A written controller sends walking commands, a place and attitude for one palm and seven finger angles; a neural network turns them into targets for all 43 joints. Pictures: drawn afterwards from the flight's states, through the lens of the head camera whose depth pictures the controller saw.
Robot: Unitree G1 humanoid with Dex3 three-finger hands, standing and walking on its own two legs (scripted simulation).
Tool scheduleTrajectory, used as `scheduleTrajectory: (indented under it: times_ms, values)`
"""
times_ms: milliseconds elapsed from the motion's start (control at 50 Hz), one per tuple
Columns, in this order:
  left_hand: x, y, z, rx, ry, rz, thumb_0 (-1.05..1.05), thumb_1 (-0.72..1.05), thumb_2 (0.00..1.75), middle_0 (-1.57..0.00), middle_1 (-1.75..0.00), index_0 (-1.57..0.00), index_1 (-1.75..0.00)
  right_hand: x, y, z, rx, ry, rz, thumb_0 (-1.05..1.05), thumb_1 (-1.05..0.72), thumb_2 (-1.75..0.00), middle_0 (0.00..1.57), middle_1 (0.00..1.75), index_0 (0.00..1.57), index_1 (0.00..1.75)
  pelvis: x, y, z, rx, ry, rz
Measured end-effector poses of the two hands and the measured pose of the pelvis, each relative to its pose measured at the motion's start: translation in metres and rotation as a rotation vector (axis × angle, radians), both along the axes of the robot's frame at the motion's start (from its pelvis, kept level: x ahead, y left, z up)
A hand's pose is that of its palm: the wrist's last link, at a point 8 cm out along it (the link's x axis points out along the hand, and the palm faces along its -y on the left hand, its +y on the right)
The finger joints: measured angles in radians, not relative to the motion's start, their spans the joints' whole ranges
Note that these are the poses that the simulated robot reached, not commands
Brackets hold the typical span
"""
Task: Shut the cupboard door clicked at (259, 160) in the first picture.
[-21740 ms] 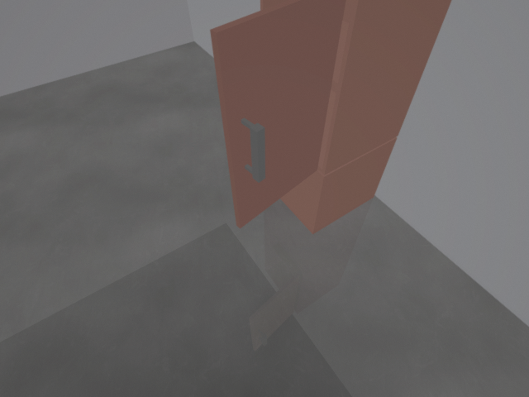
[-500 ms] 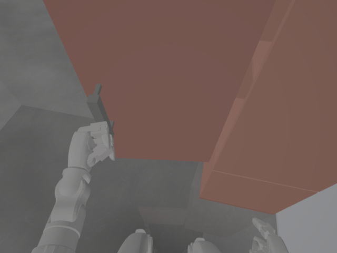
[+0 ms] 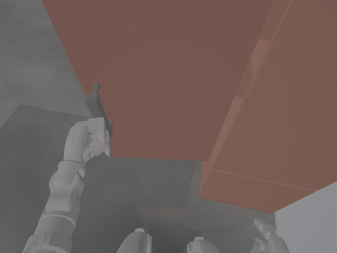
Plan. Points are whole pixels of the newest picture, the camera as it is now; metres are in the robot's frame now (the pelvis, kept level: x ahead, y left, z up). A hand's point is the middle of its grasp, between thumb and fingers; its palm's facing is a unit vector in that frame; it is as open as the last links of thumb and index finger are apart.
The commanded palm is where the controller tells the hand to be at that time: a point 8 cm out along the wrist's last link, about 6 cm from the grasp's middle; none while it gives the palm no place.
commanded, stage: push the door shut along its arc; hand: left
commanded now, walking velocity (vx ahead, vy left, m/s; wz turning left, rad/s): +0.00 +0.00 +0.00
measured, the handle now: (102, 112) +0.45 +0.18 +0.05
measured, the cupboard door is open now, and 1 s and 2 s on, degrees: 100 83 65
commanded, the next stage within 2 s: pull the fist back off the door in 1.70 s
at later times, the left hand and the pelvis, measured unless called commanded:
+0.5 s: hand (117, 122) +0.41 +0.14 +0.05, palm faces -0.20 -0.98 -0.04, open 3.1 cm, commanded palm +0.41 +0.19 +0.05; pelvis -0.01 +0.01 +0.00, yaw +0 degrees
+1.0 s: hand (128, 106) +0.46 +0.12 +0.06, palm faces -0.32 -0.95 -0.04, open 3.1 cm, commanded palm +0.47 +0.16 +0.05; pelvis -0.02 +0.01 -0.02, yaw -1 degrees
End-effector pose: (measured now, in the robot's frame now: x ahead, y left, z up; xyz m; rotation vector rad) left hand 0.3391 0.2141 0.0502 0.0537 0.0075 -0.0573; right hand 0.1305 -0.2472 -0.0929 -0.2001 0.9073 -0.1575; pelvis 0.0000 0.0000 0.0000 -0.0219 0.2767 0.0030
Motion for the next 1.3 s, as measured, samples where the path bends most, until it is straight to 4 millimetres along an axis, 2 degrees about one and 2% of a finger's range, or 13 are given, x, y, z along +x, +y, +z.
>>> scheduleTrajectory:
  times_ms: [200, 440, 660, 900, 1140, 1300]
  values:
    - [0.025, 0.001, 0.002, -0.015, 0.012, -0.053, 0.02, 0.93, 0.94, -1.3, -1.5, -1.3, -1.5, -0.016, 0.0, -0.006, -0.014, 0.054, -0.006, 0.01, -0.9, -0.9, 0.2, 0.3, 0.2, 0.3, -0.002, 0.005, -0.001, -0.011, 0.012, 0.011]
    - [0.058, -0.016, 0.005, -0.013, 0.02, -0.138, 0.02, 0.91, 0.92, -1.3, -1.5, -1.3, -1.5, -0.052, -0.001, -0.011, -0.019, 0.142, -0.058, 0.01, -0.9, -0.9, 0.2, 0.3, 0.2, 0.3, -0.005, 0.011, -0.004, -0.014, 0.028, 0.004]
    - [0.08, -0.016, 0.006, 0.003, 0.021, -0.181, 0.02, 0.9, 0.9, -1.3, -1.5, -1.3, -1.5, -0.081, -0.003, -0.017, -0.02, 0.214, -0.087, 0.0, -0.9, -0.9, 0.2, 0.3, 0.2, 0.3, -0.01, 0.011, -0.008, -0.018, 0.042, 0.001]
    - [0.109, -0.035, 0.009, -0.003, 0.025, -0.247, 0.02, 0.9, 0.9, -1.3, -1.5, -1.3, -1.5, -0.099, -0.007, -0.025, -0.033, 0.252, -0.105, 0.0, -0.9, -0.9, 0.2, 0.3, 0.2, 0.3, -0.017, 0.01, -0.017, -0.023, 0.076, -0.001]
    - [0.139, -0.044, 0.009, 0.002, 0.032, -0.301, 0.02, 0.9, 0.9, -1.3, -1.5, -1.3, -1.5, -0.126, -0.01, -0.034, -0.044, 0.316, -0.137, 0.0, -0.91, -0.9, 0.2, 0.3, 0.2, 0.3, -0.019, 0.008, -0.028, -0.033, 0.119, -0.01]
    - [0.159, -0.061, 0.01, -0.011, 0.051, -0.351, 0.02, 0.9, 0.9, -1.3, -1.5, -1.3, -1.5, -0.14, -0.009, -0.036, -0.05, 0.352, -0.158, 0.0, -0.91, -0.9, 0.2, 0.3, 0.2, 0.3, -0.018, 0.009, -0.032, -0.038, 0.143, -0.015]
